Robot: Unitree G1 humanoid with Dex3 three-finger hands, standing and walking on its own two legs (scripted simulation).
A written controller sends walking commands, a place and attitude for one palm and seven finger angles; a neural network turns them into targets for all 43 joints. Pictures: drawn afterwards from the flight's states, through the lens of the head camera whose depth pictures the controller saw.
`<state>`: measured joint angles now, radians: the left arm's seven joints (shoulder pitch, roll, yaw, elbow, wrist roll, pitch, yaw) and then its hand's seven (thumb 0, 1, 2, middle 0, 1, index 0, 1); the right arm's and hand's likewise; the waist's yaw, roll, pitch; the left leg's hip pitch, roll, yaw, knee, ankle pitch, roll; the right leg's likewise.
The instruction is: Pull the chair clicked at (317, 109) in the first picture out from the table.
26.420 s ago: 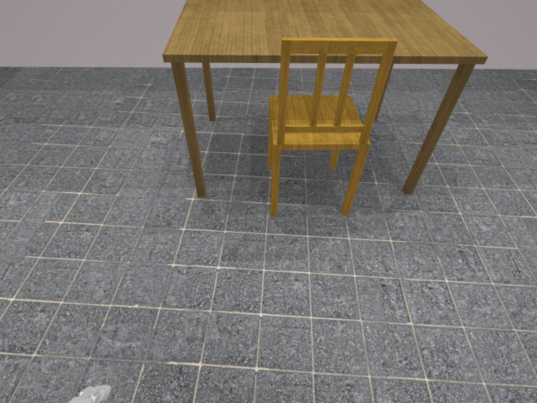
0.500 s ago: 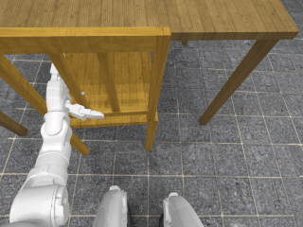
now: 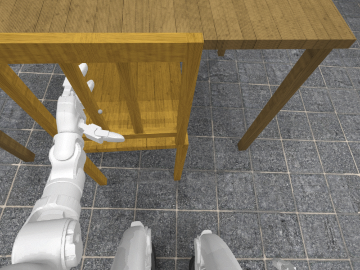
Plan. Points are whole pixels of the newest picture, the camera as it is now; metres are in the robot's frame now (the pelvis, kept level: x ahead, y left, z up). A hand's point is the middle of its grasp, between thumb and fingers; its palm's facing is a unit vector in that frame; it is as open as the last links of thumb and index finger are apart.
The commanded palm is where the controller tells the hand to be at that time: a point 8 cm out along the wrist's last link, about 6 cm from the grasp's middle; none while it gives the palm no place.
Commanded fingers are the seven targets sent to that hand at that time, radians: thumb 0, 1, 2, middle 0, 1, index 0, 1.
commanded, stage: hook a spindle and tug to test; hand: left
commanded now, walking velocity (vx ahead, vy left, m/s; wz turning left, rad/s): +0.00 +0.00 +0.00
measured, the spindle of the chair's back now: (90, 104) +0.48 +0.20 +0.02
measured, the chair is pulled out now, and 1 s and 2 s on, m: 0.00 0.02 0.11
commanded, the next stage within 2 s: step backward, pulling the chair out in 1.26 s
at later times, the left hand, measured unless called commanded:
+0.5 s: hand (98, 111) +0.45 +0.17 +0.03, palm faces +0.07 -1.00 -0.02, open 8.0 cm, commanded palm +0.42 +0.21 +0.03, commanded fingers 0.00 0.79 0.85 -0.50 -1.45 -0.50 -1.45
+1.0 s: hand (101, 118) +0.43 +0.16 +0.03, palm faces +0.08 -1.00 -0.02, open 5.3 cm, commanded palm +0.40 +0.21 +0.03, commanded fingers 0.00 0.90 0.90 -0.50 -1.45 -0.50 -1.45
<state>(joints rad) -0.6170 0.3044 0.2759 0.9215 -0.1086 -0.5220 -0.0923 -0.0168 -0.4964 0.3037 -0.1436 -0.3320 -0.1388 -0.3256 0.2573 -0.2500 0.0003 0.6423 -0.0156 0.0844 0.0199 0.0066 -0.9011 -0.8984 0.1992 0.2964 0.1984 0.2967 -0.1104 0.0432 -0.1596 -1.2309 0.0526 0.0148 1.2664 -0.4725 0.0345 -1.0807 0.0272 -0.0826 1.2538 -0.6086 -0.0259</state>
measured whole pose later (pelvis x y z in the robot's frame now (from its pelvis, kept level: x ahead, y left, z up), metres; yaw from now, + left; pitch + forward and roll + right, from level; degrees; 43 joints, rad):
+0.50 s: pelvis +0.00 +0.01 +0.00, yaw -1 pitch +25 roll -4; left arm -0.59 0.28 0.26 0.88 -0.11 -0.53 -0.06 -0.01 0.26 0.63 -0.49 -1.39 -0.47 -1.39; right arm 0.27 -0.24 0.00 0.64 -0.02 0.09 0.02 0.01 -0.90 -0.90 0.20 0.30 0.20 0.30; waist -0.11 0.04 -0.16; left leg -1.22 0.05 0.02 1.26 -0.47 0.05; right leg -1.07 0.03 -0.07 1.23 -0.60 -0.01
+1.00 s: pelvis +0.01 +0.01 +0.01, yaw +0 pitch +24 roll -3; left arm -0.48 0.24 0.22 0.77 -0.11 -0.51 -0.02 0.01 0.72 0.78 -0.48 -1.45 -0.44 -1.45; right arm 0.26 -0.24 -0.01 0.62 -0.02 0.09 0.04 0.01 -0.90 -0.90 0.20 0.30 0.20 0.30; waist -0.10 0.04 -0.17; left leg -1.18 0.05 0.03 1.24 -0.48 0.05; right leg -1.03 0.03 -0.06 1.21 -0.60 -0.01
